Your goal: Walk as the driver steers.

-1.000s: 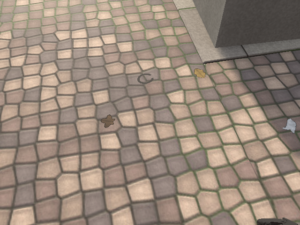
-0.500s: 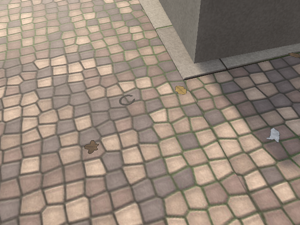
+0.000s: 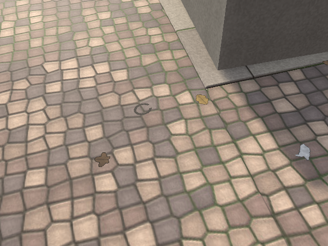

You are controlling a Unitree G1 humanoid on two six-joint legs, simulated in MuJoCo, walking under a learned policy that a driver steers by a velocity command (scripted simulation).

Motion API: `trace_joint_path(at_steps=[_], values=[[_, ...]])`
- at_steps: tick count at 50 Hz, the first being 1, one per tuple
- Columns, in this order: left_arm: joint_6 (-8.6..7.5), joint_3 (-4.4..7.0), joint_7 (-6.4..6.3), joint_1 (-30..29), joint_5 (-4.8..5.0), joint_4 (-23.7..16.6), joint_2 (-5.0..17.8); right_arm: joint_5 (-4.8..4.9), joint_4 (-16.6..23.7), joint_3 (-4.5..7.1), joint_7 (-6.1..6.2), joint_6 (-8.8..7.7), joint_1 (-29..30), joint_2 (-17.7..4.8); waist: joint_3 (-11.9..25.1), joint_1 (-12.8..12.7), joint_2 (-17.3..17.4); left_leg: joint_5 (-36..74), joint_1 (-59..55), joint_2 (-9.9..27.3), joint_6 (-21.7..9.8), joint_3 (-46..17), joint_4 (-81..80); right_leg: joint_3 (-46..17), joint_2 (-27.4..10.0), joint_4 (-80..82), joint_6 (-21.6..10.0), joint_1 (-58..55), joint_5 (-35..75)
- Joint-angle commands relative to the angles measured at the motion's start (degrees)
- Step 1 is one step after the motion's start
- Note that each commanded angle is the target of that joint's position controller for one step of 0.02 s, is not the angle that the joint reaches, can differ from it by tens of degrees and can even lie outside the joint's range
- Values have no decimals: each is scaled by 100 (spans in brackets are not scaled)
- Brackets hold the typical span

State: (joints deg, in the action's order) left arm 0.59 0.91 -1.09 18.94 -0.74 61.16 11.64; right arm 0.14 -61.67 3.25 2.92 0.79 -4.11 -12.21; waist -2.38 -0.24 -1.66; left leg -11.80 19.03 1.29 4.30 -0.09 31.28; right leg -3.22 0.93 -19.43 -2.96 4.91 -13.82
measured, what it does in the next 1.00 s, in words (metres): stands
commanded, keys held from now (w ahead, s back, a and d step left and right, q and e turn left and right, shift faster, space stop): no key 1.00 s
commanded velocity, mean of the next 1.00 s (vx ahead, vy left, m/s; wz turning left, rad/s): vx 0.00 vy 0.00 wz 0.00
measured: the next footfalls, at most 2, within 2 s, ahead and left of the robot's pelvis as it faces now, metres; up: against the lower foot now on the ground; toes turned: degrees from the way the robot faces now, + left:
left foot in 1.70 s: +0.17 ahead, +0.18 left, +0.03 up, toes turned +7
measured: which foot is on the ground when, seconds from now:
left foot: down 0.00-1.00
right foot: down 0.00-1.00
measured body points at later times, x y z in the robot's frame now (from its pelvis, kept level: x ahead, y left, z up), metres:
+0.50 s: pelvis +0.00 +0.00 +0.00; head +0.02 -0.01 +0.45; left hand -0.05 +0.24 -0.15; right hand +0.06 -0.24 -0.16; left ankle +0.05 +0.17 -0.72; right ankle -0.04 -0.08 -0.75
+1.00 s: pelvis +0.00 +0.01 +0.00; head +0.03 -0.01 +0.45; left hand -0.07 +0.23 -0.15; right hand +0.06 -0.24 -0.16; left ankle +0.05 +0.17 -0.72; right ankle -0.04 -0.08 -0.75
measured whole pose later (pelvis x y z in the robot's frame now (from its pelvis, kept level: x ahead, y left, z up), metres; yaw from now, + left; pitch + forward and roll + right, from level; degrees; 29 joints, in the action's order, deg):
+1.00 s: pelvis +0.00 +0.01 +0.00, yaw +1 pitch +0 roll +3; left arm 0.2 0.3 -1.3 23.7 -0.6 63.6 9.3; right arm 0.6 -66.0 2.7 3.4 0.6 -6.9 -11.0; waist -2.4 0.1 -1.5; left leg -12.6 20.4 1.2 4.0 -0.6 32.8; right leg -2.4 0.8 -19.5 -2.6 5.3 -14.1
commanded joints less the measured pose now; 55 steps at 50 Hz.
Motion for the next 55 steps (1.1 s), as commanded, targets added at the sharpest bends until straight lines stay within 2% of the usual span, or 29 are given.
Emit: trace_joint_path(at_steps=[1,21,55], values=[[-25,98,-25,510,-1,10,635,2,120,82,22,-47,75,-520,104,27,-134,359,-291,143,-253,-146,-305,-439,-579,390,377,349,1371],[-19,34,-34,896,2,248,445,21,-206,42,55,-54,-174,-438,12,28,-134,382,-194,131,-292,-143,-283,-348,-529,440,335,416,1023],[-46,22,-36,1262,10,273,288,45,-301,6,61,-53,-369,-382,-59,43,-124,396,-125,133,-314,-141,-144,-285,-519,393,291,423,1126]])
Keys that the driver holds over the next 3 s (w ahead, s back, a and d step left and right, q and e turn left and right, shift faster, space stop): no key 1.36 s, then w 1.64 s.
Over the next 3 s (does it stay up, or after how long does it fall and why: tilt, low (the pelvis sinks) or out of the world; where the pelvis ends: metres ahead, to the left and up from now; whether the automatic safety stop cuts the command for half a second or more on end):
stays up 0.80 0.19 0.03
